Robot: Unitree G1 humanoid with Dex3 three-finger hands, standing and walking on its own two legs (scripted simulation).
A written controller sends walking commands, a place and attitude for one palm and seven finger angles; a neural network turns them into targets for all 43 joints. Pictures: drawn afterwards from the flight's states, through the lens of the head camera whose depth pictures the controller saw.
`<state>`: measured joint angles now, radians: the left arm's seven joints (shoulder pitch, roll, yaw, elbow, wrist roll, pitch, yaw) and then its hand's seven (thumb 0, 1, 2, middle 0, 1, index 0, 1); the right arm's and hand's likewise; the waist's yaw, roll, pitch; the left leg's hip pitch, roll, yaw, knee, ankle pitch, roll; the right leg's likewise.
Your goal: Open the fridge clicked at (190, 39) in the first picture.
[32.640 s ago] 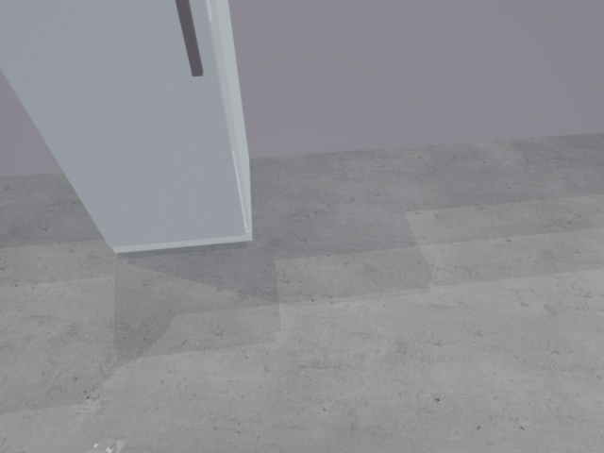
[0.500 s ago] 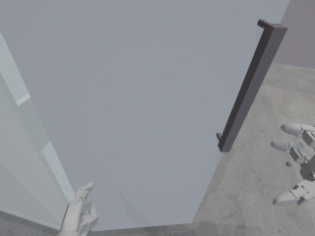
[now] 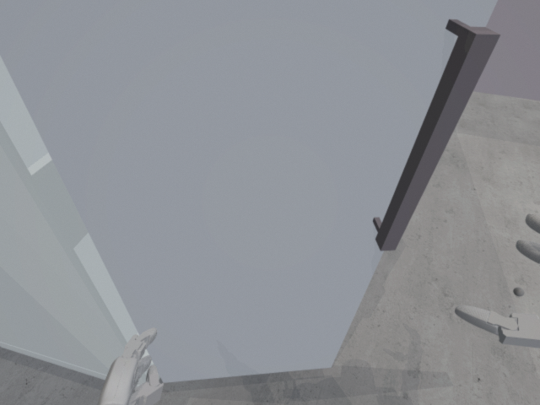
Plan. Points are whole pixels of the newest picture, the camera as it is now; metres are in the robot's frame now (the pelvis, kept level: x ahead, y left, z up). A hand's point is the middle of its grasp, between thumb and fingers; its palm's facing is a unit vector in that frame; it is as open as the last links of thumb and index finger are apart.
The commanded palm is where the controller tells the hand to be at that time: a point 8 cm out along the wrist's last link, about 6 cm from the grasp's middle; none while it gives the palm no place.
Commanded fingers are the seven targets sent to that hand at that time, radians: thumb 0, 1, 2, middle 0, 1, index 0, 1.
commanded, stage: draw the hand back to the body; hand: right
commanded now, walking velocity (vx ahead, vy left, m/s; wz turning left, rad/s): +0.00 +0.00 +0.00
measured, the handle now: (413, 155) +0.40 -0.20 +0.22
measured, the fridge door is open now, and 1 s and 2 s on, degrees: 70 70 70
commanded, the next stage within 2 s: step back with the hand held close in 0.82 s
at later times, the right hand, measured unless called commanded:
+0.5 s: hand (516, 290) +0.21 -0.28 +0.16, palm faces +0.46 +0.82 -0.34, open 8.3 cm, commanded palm +0.16 -0.31 +0.18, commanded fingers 0.00 -0.90 -0.90 0.20 0.30 0.20 0.30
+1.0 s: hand (517, 282) +0.21 -0.27 +0.17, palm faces +0.46 +0.81 -0.36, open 7.5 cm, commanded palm +0.16 -0.30 +0.18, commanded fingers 0.00 -0.90 -0.90 0.20 0.30 0.20 0.30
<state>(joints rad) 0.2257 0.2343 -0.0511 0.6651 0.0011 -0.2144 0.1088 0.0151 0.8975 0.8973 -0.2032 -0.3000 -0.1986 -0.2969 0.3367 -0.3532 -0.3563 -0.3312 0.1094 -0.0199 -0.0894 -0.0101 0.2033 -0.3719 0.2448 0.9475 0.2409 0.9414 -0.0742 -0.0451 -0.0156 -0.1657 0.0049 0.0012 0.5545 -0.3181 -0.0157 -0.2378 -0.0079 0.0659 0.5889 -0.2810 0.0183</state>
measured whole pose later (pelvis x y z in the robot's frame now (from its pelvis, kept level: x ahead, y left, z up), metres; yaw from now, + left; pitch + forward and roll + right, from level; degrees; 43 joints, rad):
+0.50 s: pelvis +0.01 -0.01 +0.01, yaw +1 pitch -5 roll +0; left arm 0.19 0.22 -0.03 0.65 0.02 -0.17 0.10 0.02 0.90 0.90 -0.20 -0.30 -0.20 -0.30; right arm 0.41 -0.34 -0.33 -0.35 0.07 -0.08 -0.10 0.01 -0.68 -0.80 0.22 0.43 0.22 0.42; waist -0.08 -0.03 0.00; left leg -0.08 0.02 -0.03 0.46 -0.29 -0.03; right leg -0.15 0.01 0.03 0.49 -0.26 0.00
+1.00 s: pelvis +0.01 -0.01 +0.01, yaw +1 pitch -5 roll +1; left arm 0.20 0.22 -0.04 0.65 0.02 -0.13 0.10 0.02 0.90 0.90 -0.20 -0.30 -0.20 -0.30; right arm 0.39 -0.35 -0.35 -0.35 0.07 -0.07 -0.09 0.02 -0.88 -0.90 0.21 0.31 0.21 0.30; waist -0.07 -0.05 0.01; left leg -0.06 0.01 -0.01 0.41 -0.27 -0.03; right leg -0.13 0.00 0.05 0.46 -0.24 0.01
